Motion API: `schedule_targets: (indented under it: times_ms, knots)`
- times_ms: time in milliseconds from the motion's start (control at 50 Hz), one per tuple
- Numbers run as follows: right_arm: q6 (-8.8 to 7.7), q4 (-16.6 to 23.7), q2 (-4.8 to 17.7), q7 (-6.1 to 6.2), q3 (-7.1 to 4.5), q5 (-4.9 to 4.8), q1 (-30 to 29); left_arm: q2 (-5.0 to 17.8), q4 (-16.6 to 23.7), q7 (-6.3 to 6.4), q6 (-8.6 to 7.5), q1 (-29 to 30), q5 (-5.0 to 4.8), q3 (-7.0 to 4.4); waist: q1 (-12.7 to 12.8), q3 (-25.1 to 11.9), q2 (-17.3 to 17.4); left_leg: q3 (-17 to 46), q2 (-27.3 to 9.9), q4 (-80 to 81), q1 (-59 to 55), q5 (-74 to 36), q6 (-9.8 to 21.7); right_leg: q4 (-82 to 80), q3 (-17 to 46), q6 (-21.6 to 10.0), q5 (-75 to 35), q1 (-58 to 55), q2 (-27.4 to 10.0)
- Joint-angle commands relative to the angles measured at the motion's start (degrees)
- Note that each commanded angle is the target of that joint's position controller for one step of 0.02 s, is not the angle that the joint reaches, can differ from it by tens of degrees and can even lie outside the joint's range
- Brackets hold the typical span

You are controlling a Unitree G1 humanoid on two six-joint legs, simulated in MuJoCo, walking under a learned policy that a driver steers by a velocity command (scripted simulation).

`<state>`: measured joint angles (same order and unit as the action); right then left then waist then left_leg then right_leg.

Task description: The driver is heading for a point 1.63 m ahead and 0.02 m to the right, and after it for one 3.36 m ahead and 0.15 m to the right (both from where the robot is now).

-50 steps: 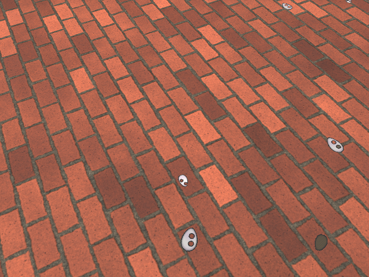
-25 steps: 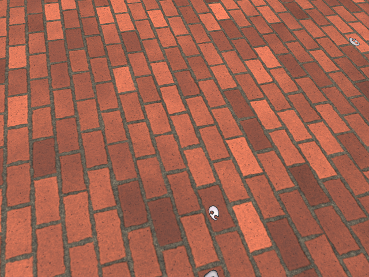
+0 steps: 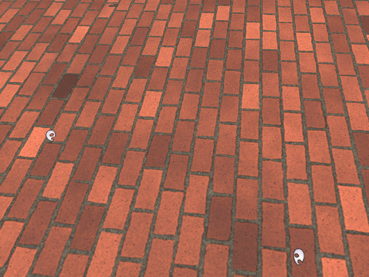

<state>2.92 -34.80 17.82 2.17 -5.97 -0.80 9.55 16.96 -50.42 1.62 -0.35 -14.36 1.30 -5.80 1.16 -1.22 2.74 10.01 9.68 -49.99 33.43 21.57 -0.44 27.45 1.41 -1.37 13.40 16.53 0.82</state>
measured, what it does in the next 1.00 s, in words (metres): steps on the spot: left foot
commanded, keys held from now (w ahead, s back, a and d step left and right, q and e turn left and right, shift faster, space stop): q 0.12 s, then no key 0.88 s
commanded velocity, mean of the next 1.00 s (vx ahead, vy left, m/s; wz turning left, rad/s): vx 0.00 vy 0.00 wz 0.21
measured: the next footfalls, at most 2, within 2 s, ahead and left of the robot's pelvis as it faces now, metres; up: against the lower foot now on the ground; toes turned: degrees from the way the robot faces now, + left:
left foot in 0.38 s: +0.06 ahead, +0.15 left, +0.00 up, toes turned +10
right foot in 1.86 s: +0.53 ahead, +0.00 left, +0.00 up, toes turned +10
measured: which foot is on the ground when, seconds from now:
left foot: up 0.00-0.36, down 0.38-1.00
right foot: down 0.00-1.00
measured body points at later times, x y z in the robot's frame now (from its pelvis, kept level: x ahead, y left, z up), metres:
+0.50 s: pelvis +0.04 +0.02 -0.01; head +0.06 +0.03 +0.44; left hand +0.07 +0.31 -0.13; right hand +0.29 -0.16 -0.08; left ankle +0.02 +0.14 -0.74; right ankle +0.03 -0.13 -0.72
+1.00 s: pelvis +0.08 +0.00 -0.01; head +0.09 +0.00 +0.44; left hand +0.14 +0.27 -0.13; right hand +0.25 -0.22 -0.14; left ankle +0.02 +0.14 -0.74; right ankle +0.07 -0.13 -0.74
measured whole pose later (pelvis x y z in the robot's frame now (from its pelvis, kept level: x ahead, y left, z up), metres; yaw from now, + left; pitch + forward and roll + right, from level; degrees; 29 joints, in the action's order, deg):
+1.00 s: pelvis +0.08 +0.00 -0.01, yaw +13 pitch +0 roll +0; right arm 1.4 -46.0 12.8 0.8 -3.3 0.4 11.6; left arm 12.6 -44.5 0.1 -0.4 -12.7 0.4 -1.8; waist 0.2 1.0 0.3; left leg 2.9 -1.3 -34.4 13.5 21.0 -2.4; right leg 34.8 -2.2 0.7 21.6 13.1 -1.8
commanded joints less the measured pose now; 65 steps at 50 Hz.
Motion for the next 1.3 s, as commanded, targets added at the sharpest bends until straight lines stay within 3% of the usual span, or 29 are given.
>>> schedule_targets:
  times_ms: [20, 60, 100, 160, 240, 280, 340, 360, 380, 400, 420, 440, 460, 500, 520, 580, 620, 640, 660, 680, 740, 860, 1080, 1140, 1180, 1200, 1240, 1260, 1300]
  knots:
    - [-0.77, 2.0, 6.8, -0.69, -2.37, 1.01, 4.2, 5.6, 8.4, 0.94, -0.75, 10.7, -0.52, -0.43, -4.3, -0.4, -10.1, 0.0, -4.1, -20.0, 10.4, -3.3, -2.2, -12.0, 13.6, -7.0, 1.8, -5.2, -14.1]
    - [-0.37, 2.7, 5.5, -1.18, -1.77, 0.49, 3.8, 5.4, 8.8, 1.33, -0.49, 8.2, -0.63, 0.13, -3.1, 0.1, -8.5, -3.2, -5.5, -25.5, 9.6, -6.6, -3.6, -12.0, 8.1, -8.0, -3.6, -3.7, -12.9]
    - [-0.16, 4.6, 4.2, -1.04, -0.93, -0.22, 0.6, 5.8, 8.7, 1.59, 0.15, 4.6, -0.42, 0.17, -0.8, 1.3, -10.0, -5.2, -7.5, -22.1, 12.8, -7.8, -4.9, -11.6, 4.8, -9.0, -6.2, -7.2, -12.5]
    - [-0.51, 6.7, 2.5, -0.93, 0.14, 0.07, -3.2, 7.6, 8.3, 1.72, 0.63, -1.3, -0.29, -0.26, 2.5, 0.1, -10.5, -4.5, -9.6, -13.0, 13.0, -6.8, -6.3, -10.5, 5.1, -10.9, -10.2, -13.5, -14.4]
    - [-1.31, 7.4, 0.3, -1.73, 1.44, 0.2, -4.6, 9.3, 9.4, 0.91, 0.83, 0.4, -0.65, -0.59, 2.3, -0.9, -11.3, -8.3, -11.2, -0.5, 2.9, -1.5, -5.2, -9.4, 2.7, -12.1, -13.7, -10.7, -16.2]
    - [-1.59, 7.1, 0.6, -2.12, 1.48, -0.09, -4.4, 9.7, 9.5, 0.4, 0.85, 0.4, -1.19, -0.67, 2.3, -1.0, -11.6, -10.6, -10.6, 5.0, -2.8, 0.4, -3.9, -8.2, 2.3, -12.2, -15.8, -8.8, -16.5]
    - [-1.96, 5.4, 0.3, -2.62, 1.28, -0.36, -1.2, 8.2, 9.1, -0.06, 1.01, 1.3, -2.43, -0.05, 0.1, -2.1, -11.2, -12.3, -9.0, 20.6, -12.1, -6.4, -0.5, -3.3, 2.2, -10.4, -19.6, -8.8, -16.4]
    - [-2.08, 4.6, 0.7, -2.54, 1.11, 0.03, 0.6, 6.6, 8.3, -0.18, 0.89, -0.1, -2.69, 0.52, -1.0, -2.8, -9.8, -11.6, -8.8, 29.4, -19.3, -14.3, 1.2, -0.8, 1.1, -7.7, -18.8, -6.7, -15.0]
    - [-2.02, 4.8, 3.1, -2.02, 0.61, 0.37, 1.8, 4.5, 8.0, -0.59, 0.15, -1.8, -1.57, 1.31, -0.9, -6.3, -6.3, -5.6, -13.4, 29.1, -30.1, -27.1, 2.6, 3.1, -1.3, -3.2, -14.4, -1.7, -12.8]
    - [-1.84, 5.6, 8.1, -1.29, -0.16, 1.61, 3.5, 1.4, 10.0, -1.56, -1.08, -2.5, 1.27, 2.78, 0.7, -11.3, 7.1, 7.1, -25.5, 23.0, -41.3, -51.1, 7.5, 14.2, -5.8, 1.9, 3.8, 8.9, -8.1]
    - [-2.1, 4.2, 3.5, -1.64, 1.06, 2.59, 2.0, 1.2, 10.7, -1.71, -1.4, 0.3, 0.3, 3.11, -0.7, -12.8, 13.1, 11.5, -29.6, 23.9, -36.7, -49.2, 15.8, 16.0, -1.5, 4.1, 19.1, 11.6, -6.7]
    - [-2.56, 4.0, 1.0, -2.12, 1.77, 2.68, 0.9, 4.4, 11.2, -1.62, -1.08, 3.0, -0.71, 2.27, -1.4, -10.1, 9.0, 10.0, -27.5, 25.4, -34.8, -44.3, 16.5, 18.4, -0.5, 5.3, 21.2, 12.7, -6.7]
    - [-2.98, 3.0, 0.3, -2.31, 2.04, 2.59, -0.2, 4.4, 11.0, -1.61, -0.61, 3.8, -1.06, 2.11, -1.0, -8.7, 7.9, 7.9, -25.6, 25.8, -33.4, -41.3, 14.8, 18.8, -0.3, 5.7, 20.7, 13.3, -6.6]
    - [-3.3, 3.0, 2.7, -2.6, 1.4, 1.85, -4.1, 4.5, 9.6, -1.21, 0.66, 1.4, -0.59, 1.73, 0.6, -5.8, 6.0, 4.5, -23.2, 26.6, -26.6, -38.6, 12.4, 17.7, -0.3, 6.5, 15.8, 9.3, -6.3]
    - [-3.22, 2.9, 2.8, -2.6, 1.42, 1.99, -5.7, 3.7, 8.9, -1.25, 0.91, 0.0, -0.65, 1.88, 1.5, -5.4, 5.7, 2.6, -22.0, 26.8, -23.1, -38.0, 11.8, 16.5, -1.0, 6.7, 12.6, 5.8, -5.5]
    - [-2.75, 1.6, -0.3, -2.74, 2.46, 1.51, -6.9, 1.1, 8.0, -1.61, 0.85, -2.1, -0.29, 2.6, 3.0, -5.0, 4.9, -1.6, -18.4, 25.7, -18.8, -25.7, 8.5, 4.8, -2.9, 5.9, -2.1, -3.4, -4.2]
    - [-2.63, -0.6, -0.9, -2.84, 2.48, 1.79, -3.1, 3.5, 9.8, -1.91, 0.45, -0.1, 0.65, 2.37, 1.0, -2.4, 1.5, -3.4, -14.2, 24.2, -16.9, -7.2, 3.6, 0.4, -0.1, 4.4, -12.5, -5.7, -6.5]
    - [-2.6, -0.6, -0.5, -2.96, 2.21, 1.98, -1.5, 7.2, 9.9, -1.88, 0.21, 1.2, -0.04, 1.43, -1.8, 0.4, -4.9, -4.5, -12.1, 24.0, -16.5, -4.0, 2.2, 1.5, -0.1, 2.6, -10.5, -2.8, -7.1]
    - [-2.69, -0.9, 0.0, -2.8, 2.22, 2.14, -1.4, 6.4, 10.0, -1.94, 0.0, 2.6, -0.69, 1.4, -1.5, 1.4, -6.6, -5.5, -11.2, 23.0, -17.9, -6.2, 1.3, 1.0, 0.0, 1.3, -5.7, -0.2, -6.7]
    - [-2.76, -1.3, 0.8, -2.51, 1.93, 1.71, -2.6, 5.1, 10.0, -1.95, -0.24, 2.5, -0.59, 1.62, -0.6, 2.1, -5.9, -6.1, -11.0, 21.4, -18.9, -8.7, 1.1, 0.2, 0.3, 1.3, -4.0, 1.2, -6.3]
    - [-2.27, -2.0, -0.3, -1.92, 1.87, 1.48, -2.6, 3.2, 9.5, -1.81, -1.13, 1.3, -0.5, 2.14, -0.4, -0.4, -5.6, -6.0, -11.5, 19.7, -20.5, -15.8, 1.3, 1.2, -0.7, 1.8, -7.7, -0.9, -5.6]
    - [-2.2, -4.8, -0.4, -1.81, 1.65, 1.26, -1.0, 2.8, 9.7, -1.56, -0.94, 0.9, -0.73, 2.25, -0.4, -1.7, -3.4, -6.1, -11.7, 18.9, -20.9, -19.2, 0.4, 2.5, -1.3, 1.4, -10.6, -3.6, -5.1]
    - [-2.08, -11.0, 0.7, -0.43, 1.45, 1.0, 2.0, 1.6, 8.0, -1.19, -0.47, 1.2, -1.05, 2.25, -0.7, -0.4, -2.4, -6.6, -12.0, 19.2, -22.1, -21.7, -0.9, 2.0, -1.9, 0.8, -13.8, -5.0, -4.4]
    - [-1.9, -12.9, 0.7, -0.09, 1.45, 0.96, 2.5, 1.4, 7.0, -1.16, -0.41, 1.0, -1.11, 2.18, -0.9, 0.1, -2.7, -6.8, -12.0, 19.6, -22.7, -21.4, -1.1, 1.5, -2.1, 0.8, -13.9, -5.2, -4.3]
    - [-1.65, -14.6, 0.8, 0.15, 1.21, 0.52, 4.0, 2.8, 5.7, -0.93, 0.01, -0.8, -1.69, 1.46, -0.7, -0.3, -4.6, -10.4, -9.0, 16.6, -21.2, -7.0, -0.7, 0.3, -1.7, -1.0, 1.2, -5.5, -3.8]
    - [-1.79, -14.7, 0.4, 0.14, 1.23, 0.32, 3.7, 3.9, 5.4, -0.81, 0.23, -1.5, -2.15, 1.02, -0.2, 1.6, -7.3, -12.4, -7.4, 13.7, -17.5, 2.3, -0.4, -2.4, 2.0, -3.3, 13.2, -4.6, -5.9]
    - [-3.31, -12.3, -0.5, -0.14, 1.39, -0.53, -1.0, 6.5, 4.6, -0.34, -0.15, -5.2, -2.81, 0.2, 1.8, 8.4, -13.5, -14.2, -7.8, 5.4, -5.9, 8.0, 0.6, -12.8, 18.0, -10.1, 34.1, -4.0, -16.3]
    - [-4.45, -10.7, -0.7, -0.36, 1.55, -1.14, -4.6, 7.5, 4.2, -0.03, -0.87, -6.3, -2.88, -0.11, 2.6, 12.3, -14.5, -11.7, -9.7, 2.1, -2.0, 9.4, 1.8, -16.5, 25.2, -12.7, 35.5, -2.2, -20.4]
    - [-6.16, -10.1, -0.6, -1.12, 1.47, -1.7, -5.6, 7.5, 4.2, 0.2, -2.41, -5.3, -2.2, -0.24, 1.9, 13.0, -14.5, -8.8, -13.1, 1.4, 2.0, 13.9, 4.2, -16.7, 26.1, -13.0, 28.0, -4.8, -22.6]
